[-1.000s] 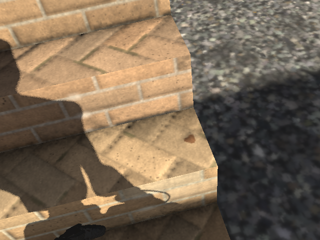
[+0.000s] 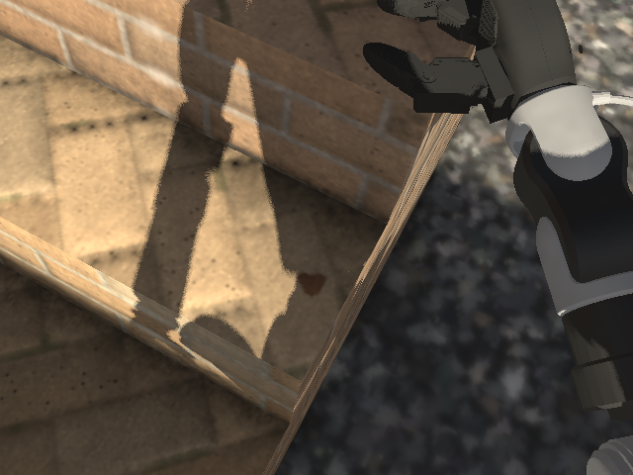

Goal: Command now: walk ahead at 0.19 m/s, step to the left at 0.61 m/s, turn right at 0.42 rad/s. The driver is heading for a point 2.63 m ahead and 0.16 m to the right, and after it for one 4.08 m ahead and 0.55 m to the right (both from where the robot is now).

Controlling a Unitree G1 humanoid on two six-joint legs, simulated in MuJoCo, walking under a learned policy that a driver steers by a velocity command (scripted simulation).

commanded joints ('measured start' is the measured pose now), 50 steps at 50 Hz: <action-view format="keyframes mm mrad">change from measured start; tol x64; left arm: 1 50 -9 46 -26 0 -12 -32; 12 660 -152 143 265 11 133 50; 20 -448 40 111 -126 169 22 -38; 50 -753 195 44 -416 73 24 -100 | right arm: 1 368 30 12 104 -10 61 24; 12 -311 -10 -19 58 -31 147 -46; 19 730 63 -13 237 97 108 61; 50 1132 -245 -70 335 63 150 -58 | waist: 1 -37 347 -163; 50 -267 213 -124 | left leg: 1 870 -19 10 -980 132 -32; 6 1201 545 -273 -1578 681 197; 10 -424 445 146 -1452 309 266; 20 562 217 -261 -44 240 -11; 31 250 771 -195 -1818 112 403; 39 557 486 38 -1154 930 210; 42 -52 366 53 -639 -180 54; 50 88 210 -215 -171 325 -26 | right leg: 1 -321 28 -40 -121 279 178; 6 -648 55 206 484 -1447 -11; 10 249 167 -530 1826 -1119 38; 16 -241 -44 -523 839 -961 -41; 19 -1068 -310 1150 -283 -1790 -217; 25 -98 97 -304 197 -625 189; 31 -544 -68 -697 1695 -1122 -42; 40 53 54 -635 627 -792 -132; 42 522 -490 -112 665 323 -200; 50 -66 -304 -533 405 -361 -194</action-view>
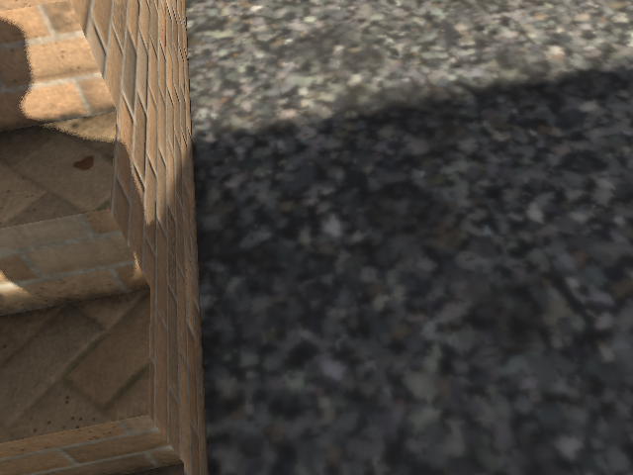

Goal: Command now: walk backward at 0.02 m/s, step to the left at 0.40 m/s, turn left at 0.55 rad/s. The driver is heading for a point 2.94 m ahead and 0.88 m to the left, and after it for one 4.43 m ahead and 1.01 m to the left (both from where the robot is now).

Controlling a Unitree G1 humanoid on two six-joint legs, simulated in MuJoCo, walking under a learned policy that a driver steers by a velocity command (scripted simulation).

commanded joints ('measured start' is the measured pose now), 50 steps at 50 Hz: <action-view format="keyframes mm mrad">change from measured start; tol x32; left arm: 1 36 236 81 -20 5 -10 7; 5 57 239 106 -6 11 -23 18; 7 -509 196 81 -199 -6 -53 -84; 13 -207 -238 -58 -300 63 7 -131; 17 -189 148 53 -275 63 -57 -143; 50 48 131 77 -159 -1 -23 -194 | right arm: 1 -2 -101 -53 -82 0 -6 19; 11 558 -178 -93 152 -36 -49 -67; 16 53 -348 -94 -61 -25 -98 -81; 28 397 -206 -146 48 -11 -131 -98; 50 27 -167 -64 -56 42 -129 -138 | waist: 1 22 -130 -18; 7 -218 -445 -57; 14 103 436 -61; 17 107 -46 95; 36 107 247 -26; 40 128 -662 -408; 50 43 -261 -138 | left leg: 1 -27 -16 -21 181 120 -20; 5 -34 10 -27 204 130 -49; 11 504 106 187 -1041 49 -30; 13 312 197 -303 -794 -296 -96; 15 218 460 -1149 -1598 -980 158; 21 570 252 -461 -1176 -13 116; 37 382 251 -300 -1005 544 75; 40 32 -162 -110 -121 -475 19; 41 -53 -96 -61 54 -364 58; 50 544 47 0 -984 100 84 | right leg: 1 -25 -238 69 -264 341 -125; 8 -324 -113 -117 -587 -168 78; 11 -299 65 -115 381 -683 -106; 13 -760 56 194 1015 -266 -81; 19 -653 31 214 762 222 61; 31 -584 84 179 378 88 63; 38 314 103 42 -288 234 -50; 40 542 -228 503 -232 790 -211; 50 -34 83 394 -220 837 -182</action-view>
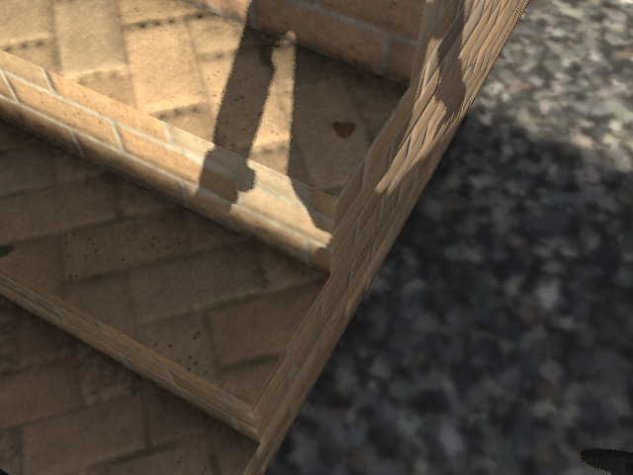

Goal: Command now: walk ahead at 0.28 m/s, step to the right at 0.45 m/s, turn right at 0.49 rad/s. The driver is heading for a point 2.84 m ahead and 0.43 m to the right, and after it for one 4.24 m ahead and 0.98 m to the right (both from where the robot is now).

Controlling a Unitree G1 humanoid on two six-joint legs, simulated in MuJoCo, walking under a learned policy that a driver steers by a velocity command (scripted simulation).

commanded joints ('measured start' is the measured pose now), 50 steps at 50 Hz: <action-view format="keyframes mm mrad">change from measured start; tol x64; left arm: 1 -148 91 16 -89 -20 -8 -26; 50 -432 258 58 37 -56 -97 159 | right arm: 1 411 -147 -46 83 7 9 -40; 41 88 -27 -54 49 -1 34 126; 50 823 -224 -113 160 -9 23 104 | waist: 1 -226 -175 -215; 50 -623 -105 -149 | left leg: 1 562 108 -138 -502 392 33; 27 304 450 207 -297 894 28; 30 -253 64 -89 449 -227 2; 43 -553 151 -259 394 528 55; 50 793 78 174 -165 359 261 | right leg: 1 -153 -100 233 139 474 -78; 3 -498 -27 159 578 -421 13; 11 -481 -157 64 894 12 73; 30 536 -440 232 -83 -497 -78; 43 304 -579 74 -258 -136 334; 50 -432 -222 -450 628 1507 521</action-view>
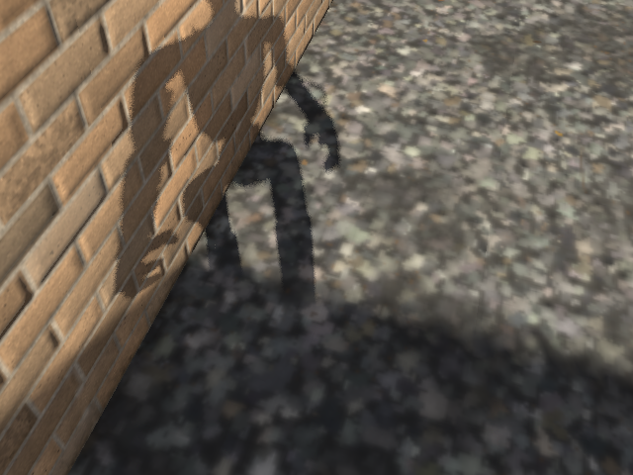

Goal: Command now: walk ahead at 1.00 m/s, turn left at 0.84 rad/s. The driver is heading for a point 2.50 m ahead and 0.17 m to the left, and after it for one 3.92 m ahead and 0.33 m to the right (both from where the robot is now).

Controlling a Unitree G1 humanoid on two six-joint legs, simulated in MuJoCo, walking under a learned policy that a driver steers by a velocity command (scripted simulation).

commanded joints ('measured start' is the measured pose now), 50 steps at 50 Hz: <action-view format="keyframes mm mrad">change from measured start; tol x64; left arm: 1 -379 166 27 -208 25 -53 33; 50 -45 318 83 -222 32 9 -132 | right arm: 1 498 -192 -80 114 33 21 -33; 50 81 -190 -7 -62 -64 -62 -72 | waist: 1 -324 382 -212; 14 151 -451 -203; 50 93 -145 -185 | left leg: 1 876 121 -153 -223 417 165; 8 -183 150 -539 -625 -435 132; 14 -613 -187 -256 568 -403 -52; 25 1061 334 -550 -256 -241 -200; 41 456 295 33 -715 83 -150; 50 -92 55 -258 561 -232 -149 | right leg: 1 -734 -150 222 1100 -38 -23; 12 111 -86 319 184 -67 -104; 15 113 -635 1255 -205 -578 -280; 20 -360 -120 320 -87 73 -328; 27 -841 -35 724 926 -240 -255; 45 -128 -10 287 268 -134 -344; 50 -84 -223 1026 -122 -515 -412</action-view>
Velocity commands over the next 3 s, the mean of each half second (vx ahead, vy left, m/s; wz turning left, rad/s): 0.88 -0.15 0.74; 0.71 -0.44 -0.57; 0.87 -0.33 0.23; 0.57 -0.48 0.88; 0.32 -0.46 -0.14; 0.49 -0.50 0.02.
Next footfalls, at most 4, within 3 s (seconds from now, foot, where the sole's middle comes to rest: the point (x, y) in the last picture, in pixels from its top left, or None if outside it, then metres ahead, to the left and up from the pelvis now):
0.06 left None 0.14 0.04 -0.79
0.26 right None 0.22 -0.26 -0.79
0.48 left None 0.32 0.02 -0.79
0.90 right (420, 352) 0.77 -0.28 -0.79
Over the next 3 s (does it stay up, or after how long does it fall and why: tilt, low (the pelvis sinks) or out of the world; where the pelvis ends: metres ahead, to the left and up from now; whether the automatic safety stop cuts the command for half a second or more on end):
stays up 1.84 -0.58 -0.03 its command is cut before an obstacle after 0.4 s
